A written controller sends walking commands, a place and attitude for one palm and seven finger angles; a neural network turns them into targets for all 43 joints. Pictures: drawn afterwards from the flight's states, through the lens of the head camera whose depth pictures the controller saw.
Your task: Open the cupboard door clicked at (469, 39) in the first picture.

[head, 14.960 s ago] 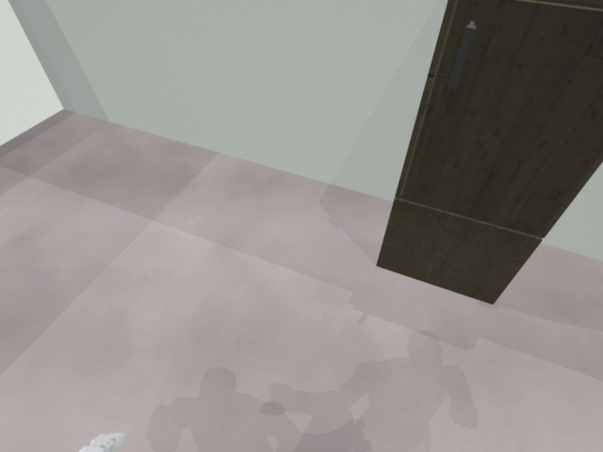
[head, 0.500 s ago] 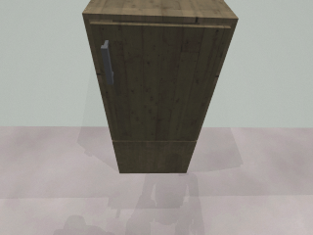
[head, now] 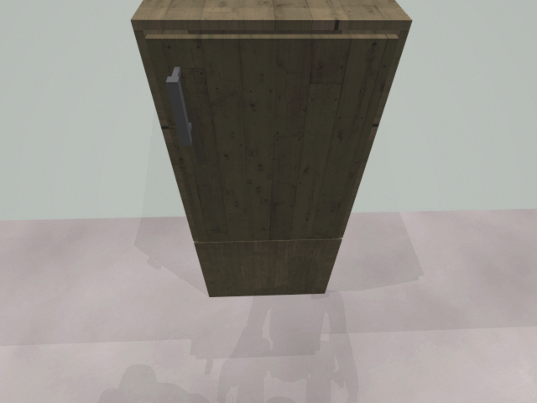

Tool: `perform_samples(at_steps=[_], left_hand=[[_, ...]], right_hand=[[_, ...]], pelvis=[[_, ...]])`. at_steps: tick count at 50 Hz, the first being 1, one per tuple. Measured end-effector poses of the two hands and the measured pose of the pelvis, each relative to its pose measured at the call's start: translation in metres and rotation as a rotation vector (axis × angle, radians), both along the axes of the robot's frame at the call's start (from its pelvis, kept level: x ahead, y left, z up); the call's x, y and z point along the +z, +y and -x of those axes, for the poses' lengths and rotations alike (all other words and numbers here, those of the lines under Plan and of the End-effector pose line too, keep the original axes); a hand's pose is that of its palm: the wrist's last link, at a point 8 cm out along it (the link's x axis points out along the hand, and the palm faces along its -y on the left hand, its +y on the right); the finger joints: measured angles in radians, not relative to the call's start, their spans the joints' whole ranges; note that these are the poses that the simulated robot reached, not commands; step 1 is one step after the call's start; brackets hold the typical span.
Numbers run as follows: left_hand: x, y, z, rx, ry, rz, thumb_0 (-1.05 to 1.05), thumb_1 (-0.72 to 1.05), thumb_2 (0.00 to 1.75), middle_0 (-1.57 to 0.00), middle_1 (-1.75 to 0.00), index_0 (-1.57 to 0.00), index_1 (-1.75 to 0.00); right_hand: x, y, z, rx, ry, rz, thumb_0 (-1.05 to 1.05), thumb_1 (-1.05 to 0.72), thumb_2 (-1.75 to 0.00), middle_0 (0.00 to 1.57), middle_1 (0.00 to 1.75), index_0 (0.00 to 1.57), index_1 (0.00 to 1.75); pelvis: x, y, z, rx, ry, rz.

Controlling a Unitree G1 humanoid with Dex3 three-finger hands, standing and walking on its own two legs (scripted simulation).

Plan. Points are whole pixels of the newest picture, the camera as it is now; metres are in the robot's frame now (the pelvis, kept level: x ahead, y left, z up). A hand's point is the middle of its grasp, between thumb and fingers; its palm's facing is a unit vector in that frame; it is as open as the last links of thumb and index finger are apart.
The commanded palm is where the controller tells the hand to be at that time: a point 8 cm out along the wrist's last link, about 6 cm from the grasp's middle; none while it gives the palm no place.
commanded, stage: look again from close up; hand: left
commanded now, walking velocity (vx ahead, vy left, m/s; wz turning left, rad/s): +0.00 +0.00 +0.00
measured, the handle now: (181, 107) +0.58 +0.20 +0.14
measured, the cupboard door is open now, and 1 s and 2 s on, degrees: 0 0 0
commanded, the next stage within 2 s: raise the hand with hooked fingers in 0.38 s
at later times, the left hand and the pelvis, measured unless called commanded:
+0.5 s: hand out of the picture +0.06 +0.17 -0.17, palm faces +0.02 -0.98 -0.22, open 7.3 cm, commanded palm +0.12 +0.22 -0.06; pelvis +0.03 -0.01 +0.00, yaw +0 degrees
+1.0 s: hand (135, 374) +0.16 +0.20 -0.01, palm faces +0.25 -0.97 -0.04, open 9.2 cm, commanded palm +0.16 +0.24 +0.01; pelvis +0.01 -0.05 -0.06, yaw +3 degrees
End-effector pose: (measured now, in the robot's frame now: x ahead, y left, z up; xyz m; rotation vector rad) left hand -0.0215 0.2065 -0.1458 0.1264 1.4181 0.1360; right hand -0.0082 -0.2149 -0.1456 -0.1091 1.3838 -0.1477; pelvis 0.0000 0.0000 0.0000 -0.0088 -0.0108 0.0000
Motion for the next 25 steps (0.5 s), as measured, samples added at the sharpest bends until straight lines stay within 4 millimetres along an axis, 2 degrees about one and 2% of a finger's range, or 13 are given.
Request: perform_samples(at_steps=[8, 15, 20, 25], left_hand=[[0.01, 0.018, -0.037, -0.005, -0.081, -0.053, 0.0, 0.91, 0.9, -0.2, -0.3, -0.2, -0.3], [0.013, 0.018, -0.064, -0.017, -0.123, -0.061, 0.0, 0.91, 0.9, -0.2, -0.3, -0.2, -0.3], [0.012, 0.012, -0.075, -0.023, -0.13, -0.051, 0.0, 0.91, 0.9, -0.2, -0.3, -0.2, -0.3], [0.011, 0.007, -0.077, -0.024, -0.125, -0.051, 0.0, 0.92, 0.9, -0.2, -0.3, -0.2, -0.3]], right_hand=[[-0.003, -0.005, -0.03, 0.027, -0.06, 0.003, 0.02, -0.93, -0.89, 0.2, 0.29, 0.2, 0.3], [0.001, -0.016, -0.05, 0.042, -0.085, 0.017, 0.02, -0.92, -0.89, 0.2, 0.29, 0.2, 0.3], [0.005, -0.022, -0.059, 0.048, -0.086, 0.028, 0.01, -0.92, -0.89, 0.2, 0.29, 0.2, 0.3], [0.006, -0.028, -0.063, 0.051, -0.077, 0.034, 0.01, -0.91, -0.89, 0.2, 0.29, 0.2, 0.3]], pelvis=[[0.0, 0.001, -0.016, 0.007, -0.002, -0.009], [0.003, -0.004, -0.026, 0.004, -0.007, -0.014], [0.004, -0.009, -0.029, 0.002, -0.01, -0.015], [0.004, -0.014, -0.031, 0.003, -0.008, -0.009]])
